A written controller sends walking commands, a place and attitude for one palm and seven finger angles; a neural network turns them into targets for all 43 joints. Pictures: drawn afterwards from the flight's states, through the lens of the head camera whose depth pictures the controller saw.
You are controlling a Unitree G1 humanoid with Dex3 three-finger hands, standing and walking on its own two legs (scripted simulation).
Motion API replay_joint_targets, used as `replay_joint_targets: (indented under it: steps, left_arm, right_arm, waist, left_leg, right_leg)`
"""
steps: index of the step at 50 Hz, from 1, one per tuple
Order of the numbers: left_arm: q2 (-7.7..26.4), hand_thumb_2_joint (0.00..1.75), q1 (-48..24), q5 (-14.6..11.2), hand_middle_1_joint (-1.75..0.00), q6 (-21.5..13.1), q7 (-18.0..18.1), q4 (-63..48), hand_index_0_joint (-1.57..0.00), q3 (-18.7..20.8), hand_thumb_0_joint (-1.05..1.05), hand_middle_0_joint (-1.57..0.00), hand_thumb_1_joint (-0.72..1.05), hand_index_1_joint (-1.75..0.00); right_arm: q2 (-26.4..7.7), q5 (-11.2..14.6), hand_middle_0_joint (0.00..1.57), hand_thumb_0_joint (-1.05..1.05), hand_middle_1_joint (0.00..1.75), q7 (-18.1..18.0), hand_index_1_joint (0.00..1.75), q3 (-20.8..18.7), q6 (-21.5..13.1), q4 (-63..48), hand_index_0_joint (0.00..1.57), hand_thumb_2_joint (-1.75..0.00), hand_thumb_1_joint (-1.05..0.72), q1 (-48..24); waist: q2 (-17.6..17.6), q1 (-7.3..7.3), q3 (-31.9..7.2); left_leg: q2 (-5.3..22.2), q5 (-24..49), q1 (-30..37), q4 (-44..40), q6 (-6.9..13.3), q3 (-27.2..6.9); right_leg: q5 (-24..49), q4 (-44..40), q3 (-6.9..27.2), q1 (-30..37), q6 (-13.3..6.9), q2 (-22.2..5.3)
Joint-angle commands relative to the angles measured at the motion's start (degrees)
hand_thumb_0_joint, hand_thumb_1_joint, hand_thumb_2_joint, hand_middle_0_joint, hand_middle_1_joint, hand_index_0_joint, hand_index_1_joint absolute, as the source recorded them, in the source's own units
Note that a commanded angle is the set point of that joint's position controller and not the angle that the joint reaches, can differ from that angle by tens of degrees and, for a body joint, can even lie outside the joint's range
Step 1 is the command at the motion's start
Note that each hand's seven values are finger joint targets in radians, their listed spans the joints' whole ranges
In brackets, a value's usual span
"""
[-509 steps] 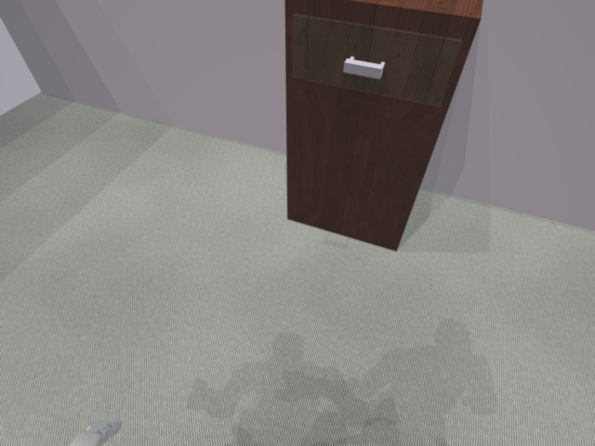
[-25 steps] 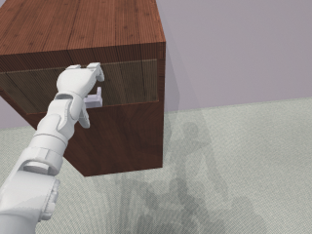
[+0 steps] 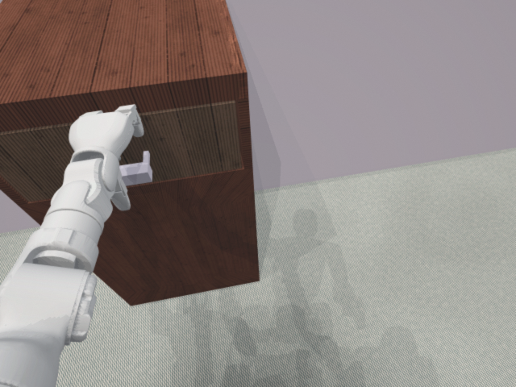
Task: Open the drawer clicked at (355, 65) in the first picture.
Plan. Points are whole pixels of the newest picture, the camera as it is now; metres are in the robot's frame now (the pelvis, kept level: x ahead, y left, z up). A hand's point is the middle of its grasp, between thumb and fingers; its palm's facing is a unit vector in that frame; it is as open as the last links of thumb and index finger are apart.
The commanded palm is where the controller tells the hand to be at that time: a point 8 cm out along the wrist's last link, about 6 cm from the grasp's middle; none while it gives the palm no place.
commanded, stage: move the hooked fingers above the handle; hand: left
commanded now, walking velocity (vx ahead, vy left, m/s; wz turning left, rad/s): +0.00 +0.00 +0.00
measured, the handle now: (122, 167) +0.52 +0.23 +0.03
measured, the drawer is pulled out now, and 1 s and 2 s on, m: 0.00 0.00 0.00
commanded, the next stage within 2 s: lower the fingers behind the handle in 0.44 s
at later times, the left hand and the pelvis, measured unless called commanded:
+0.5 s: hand (108, 159) +0.48 +0.22 +0.10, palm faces -0.01 -0.04 -1.00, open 13.6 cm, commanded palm +0.45 +0.24 +0.15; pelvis +0.01 +0.00 +0.00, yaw +0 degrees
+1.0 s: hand (107, 177) +0.47 +0.24 +0.06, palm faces -0.08 -0.05 -1.00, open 13.8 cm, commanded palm +0.45 +0.24 +0.12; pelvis +0.01 +0.01 -0.01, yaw +1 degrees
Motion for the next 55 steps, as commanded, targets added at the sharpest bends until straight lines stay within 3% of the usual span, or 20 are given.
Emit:
replay_joint_targets:
  steps: [1, 5, 8, 11, 14, 16, 22, 24, 26, 28, 31, 33, 36, 38, 41, 45, 47, 50, 54, 55]
  left_arm:
    - [22.1, 0.30, -25.8, 0.8, -1.20, 0.2, 4.2, -12.8, -0.30, 6.9, 0.00, -0.30, -0.50, -1.20]
    - [20.2, 0.30, -26.9, 0.2, -1.20, 0.8, 4.6, -13.0, -0.30, 4.9, 0.00, -0.30, -0.50, -1.20]
    - [21.7, 0.30, -26.4, -0.2, -1.20, 0.7, 4.6, -15.0, -0.30, 6.4, 0.00, -0.30, -0.50, -1.20]
    - [21.5, 0.30, -25.5, -1.0, -1.20, 1.0, 4.1, -15.4, -0.30, 6.8, 0.00, -0.30, -0.50, -1.20]
    - [21.7, 0.30, -23.4, -0.7, -1.20, 1.5, 3.8, -15.3, -0.30, 7.1, 0.00, -0.30, -0.50, -1.20]
    - [20.9, 0.30, -23.7, -0.8, -1.20, 1.5, 3.4, -14.7, -0.30, 6.3, 0.00, -0.30, -0.50, -1.20]
    - [22.3, 0.30, -21.6, -0.5, -1.20, 1.0, 3.0, -16.5, -0.30, 7.9, 0.00, -0.30, -0.50, -1.20]
    - [21.9, 0.30, -20.4, -0.7, -1.20, 1.1, 3.0, -16.2, -0.30, 7.8, 0.00, -0.30, -0.50, -1.20]
    - [19.2, 0.30, -21.3, -0.9, -1.20, 1.2, 2.6, -15.5, -0.30, 5.7, 0.00, -0.30, -0.50, -1.20]
    - [19.0, 0.30, -21.0, -0.5, -1.20, 1.4, 2.3, -14.5, -0.30, 5.0, 0.00, -0.30, -0.50, -1.20]
    - [13.6, 0.30, -21.7, -1.0, -1.20, 0.6, 1.1, -15.7, -0.30, 0.8, 0.00, -0.30, -0.50, -1.20]
    - [13.5, 0.30, -19.9, -1.3, -1.20, 0.3, 0.7, -15.5, -0.30, 1.0, 0.00, -0.30, -0.50, -1.20]
    - [12.9, 0.30, -20.9, -1.7, -1.20, -0.1, 0.0, -13.8, -0.30, 0.2, 0.00, -0.30, -0.50, -1.20]
    - [15.3, 0.30, -21.1, -1.2, -1.20, -0.5, 0.3, -14.4, -0.30, 2.2, 0.00, -0.30, -0.50, -1.20]
    - [13.2, 0.30, -20.5, -1.3, -1.20, -1.6, 1.0, -16.5, -0.30, 1.3, 0.00, -0.30, -0.50, -1.20]
    - [9.9, 0.30, -18.9, -1.7, -1.20, -0.8, 1.6, -14.5, -0.30, -0.8, 0.00, -0.30, -0.50, -1.20]
    - [13.8, 0.30, -18.8, -1.3, -1.20, -1.5, 2.0, -15.9, -0.30, 2.5, 0.00, -0.30, -0.50, -1.20]
    - [13.9, 0.30, -22.3, -0.6, -1.20, -3.1, 3.8, -19.6, -0.30, 2.4, 0.00, -0.30, -0.50, -1.20]
    - [18.5, 0.30, -22.6, 0.6, -1.20, -3.7, 7.6, -18.1, -0.30, 6.7, 0.00, -0.30, -0.50, -1.20]
    - [17.3, 0.30, -22.4, 0.9, -1.20, -3.2, 8.5, -17.3, -0.30, 5.9, 0.00, -0.30, -0.50, -1.20]
  right_arm:
    - [-8.4, -0.3, 0.20, 0.00, 0.30, -0.1, 0.30, -3.3, -1.8, -5.1, 0.20, -0.90, -0.90, 3.2]
    - [-8.9, -0.1, 0.20, 0.00, 0.30, 0.4, 0.30, -3.7, -2.0, -4.3, 0.20, -0.90, -0.90, 3.6]
    - [-9.0, -0.2, 0.20, 0.00, 0.30, 0.7, 0.30, -4.0, -1.8, -4.0, 0.20, -0.90, -0.90, 3.9]
    - [-9.0, -0.3, 0.20, 0.00, 0.30, 0.9, 0.30, -3.9, -1.5, -3.8, 0.20, -0.90, -0.90, 3.8]
    - [-9.1, -0.2, 0.20, 0.00, 0.30, 1.0, 0.30, -3.9, -1.3, -4.2, 0.20, -0.90, -0.90, 3.0]
    - [-9.0, -0.2, 0.20, 0.00, 0.30, 1.0, 0.30, -3.8, -1.3, -4.0, 0.20, -0.90, -0.90, 2.9]
    - [-8.9, -0.3, 0.20, 0.00, 0.30, 0.8, 0.30, -3.9, -0.9, -4.8, 0.20, -0.90, -0.90, 2.3]
    - [-8.8, -0.2, 0.20, 0.00, 0.30, 0.8, 0.30, -3.7, -0.8, -5.0, 0.20, -0.90, -0.90, 1.8]
    - [-8.9, -0.3, 0.20, 0.00, 0.30, 0.9, 0.30, -3.6, -0.9, -4.9, 0.20, -0.90, -0.90, 2.0]
    - [-9.1, -0.2, 0.20, 0.00, 0.30, 0.9, 0.30, -3.7, -0.8, -4.7, 0.20, -0.90, -0.90, 2.1]
    - [-8.8, -0.4, 0.20, 0.00, 0.30, 1.2, 0.30, -4.1, -0.9, -4.7, 0.20, -0.90, -0.90, 2.8]
    - [-8.9, -0.5, 0.20, 0.00, 0.30, 1.3, 0.30, -4.2, -0.6, -4.7, 0.20, -0.90, -0.90, 3.0]
    - [-9.1, -0.5, 0.20, 0.00, 0.30, 1.3, 0.30, -4.0, -0.3, -4.1, 0.20, -0.90, -0.90, 3.6]
    - [-9.2, -0.6, 0.20, 0.00, 0.30, 1.2, 0.30, -4.2, -0.1, -3.9, 0.20, -0.90, -0.90, 3.7]
    - [-8.8, -1.0, 0.20, 0.00, 0.30, 1.5, 0.30, -4.5, 0.0, -4.0, 0.20, -0.90, -0.90, 4.0]
    - [-8.8, -0.9, 0.20, 0.00, 0.30, 2.0, 0.30, -4.6, 0.4, -3.9, 0.20, -0.90, -0.90, 4.0]
    - [-9.1, -1.1, 0.20, 0.00, 0.30, 1.9, 0.30, -4.8, 0.5, -4.0, 0.20, -0.90, -0.90, 4.3]
    - [-8.6, -1.2, 0.20, 0.00, 0.30, 1.7, 0.30, -4.8, 0.3, -4.2, 0.20, -0.90, -0.90, 4.0]
    - [-8.6, -1.4, 0.20, 0.00, 0.30, 1.2, 0.30, -4.7, -0.3, -3.5, 0.20, -0.90, -0.90, 4.7]
    - [-8.4, -1.4, 0.20, 0.00, 0.30, 1.3, 0.30, -4.7, -0.4, -3.4, 0.20, -0.90, -0.90, 4.8]
  waist:
    - [-3.4, 2.54, -20.5]
    - [-2.0, 1.54, -19.0]
    - [-0.7, 2.30, -22.0]
    - [-2.7, 2.23, -21.8]
    - [-1.5, 3.03, -20.1]
    - [-2.6, 2.29, -18.9]
    - [-2.7, 3.64, -22.4]
    - [-2.7, 3.57, -20.5]
    - [-4.8, 2.38, -19.2]
    - [-4.0, 2.15, -18.1]
    - [-3.5, 0.94, -18.6]
    - [-3.3, 1.37, -19.4]
    - [-5.1, 0.25, -16.9]
    - [-3.9, 1.00, -18.3]
    - [-2.4, 1.12, -20.8]
    - [-3.0, 0.72, -17.1]
    - [-3.6, 1.57, -20.3]
    - [-0.6, 1.08, -21.8]
    - [-0.2, 1.24, -22.1]
    - [0.5, 1.18, -22.2]
  left_leg:
    - [-3.9, 12.1, 14.5, -0.3, 3.6, 0.5]
    - [-3.9, 11.2, 14.5, -0.2, 3.4, 0.6]
    - [-4.0, 14.1, 16.3, 0.4, 3.6, 0.7]
    - [-4.2, 15.3, 15.8, 0.4, 3.7, 0.7]
    - [-4.3, 15.5, 15.5, 0.0, 3.5, 0.7]
    - [-4.2, 15.2, 15.4, 0.0, 3.6, 0.8]
    - [-4.3, 17.6, 16.7, 0.3, 3.6, 0.8]
    - [-4.3, 17.2, 16.1, 0.4, 3.5, 0.8]
    - [-4.1, 16.6, 16.2, 0.3, 3.6, 0.6]
    - [-4.1, 15.8, 16.1, 0.3, 3.5, 0.4]
    - [-4.0, 17.4, 18.3, 1.1, 3.6, 0.2]
    - [-4.1, 17.7, 19.0, 1.5, 3.6, 0.0]
    - [-4.1, 16.5, 17.3, 1.7, 3.6, -0.2]
    - [-4.1, 17.2, 17.0, 2.3, 3.5, -0.2]
    - [-4.2, 19.9, 18.6, 3.3, 3.5, -0.4]
    - [-3.9, 17.3, 17.1, 3.1, 3.3, -0.5]
    - [-4.0, 18.3, 16.8, 3.6, 3.4, -0.5]
    - [-4.0, 18.5, 17.6, 4.3, 3.4, -0.9]
    - [-3.9, 17.1, 15.6, 5.1, 3.3, -1.4]
    - [-3.9, 16.5, 15.4, 5.1, 3.2, -1.4]
  right_leg:
    - [19.4, -5.3, 0.2, 3.9, -0.1, 1.8]
    - [18.9, -5.3, 0.2, 2.0, 0.0, 1.9]
    - [22.1, -4.8, 0.4, 3.7, -0.2, 2.0]
    - [24.2, -5.0, 0.2, 5.4, -0.1, 2.0]
    - [24.4, -4.6, -0.1, 4.8, -0.3, 2.2]
    - [23.9, -5.3, -0.1, 4.4, -0.2, 2.0]
    - [26.8, -4.2, -0.1, 6.4, -0.2, 2.0]
    - [26.7, -4.2, -0.3, 5.6, -0.2, 2.1]
    - [25.6, -4.7, -0.5, 4.7, -0.1, 2.0]
    - [24.4, -4.5, -0.6, 3.1, -0.2, 2.1]
    - [24.5, -4.7, -0.7, 1.4, -0.3, 2.2]
    - [24.9, -4.2, -0.7, 1.0, -0.4, 2.3]
    - [24.2, -4.5, -0.8, -0.2, -0.3, 2.1]
    - [25.0, -3.5, -0.6, -0.1, -0.4, 2.1]
    - [26.2, -2.8, -0.8, 0.0, -0.7, 2.2]
    - [23.0, -3.0, -1.3, -3.2, -0.7, 2.5]
    - [25.0, -2.3, -0.7, -1.0, -0.6, 2.4]
    - [23.9, -1.4, -0.9, -2.4, -0.8, 2.6]
    - [21.6, -0.5, -0.9, -3.8, -0.9, 2.9]
    - [20.4, -0.3, -1.2, -4.6, -0.9, 3.0]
